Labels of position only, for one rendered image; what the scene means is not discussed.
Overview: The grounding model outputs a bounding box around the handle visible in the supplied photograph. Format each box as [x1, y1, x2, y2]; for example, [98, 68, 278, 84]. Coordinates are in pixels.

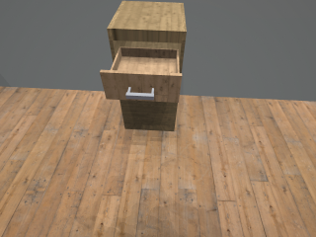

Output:
[125, 87, 154, 101]

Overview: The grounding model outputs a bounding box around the cabinet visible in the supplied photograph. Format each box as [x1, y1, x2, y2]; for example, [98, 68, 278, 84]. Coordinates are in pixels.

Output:
[107, 0, 187, 131]

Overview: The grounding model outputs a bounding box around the drawer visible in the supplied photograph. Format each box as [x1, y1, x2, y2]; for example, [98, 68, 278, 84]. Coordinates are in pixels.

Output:
[100, 46, 183, 103]

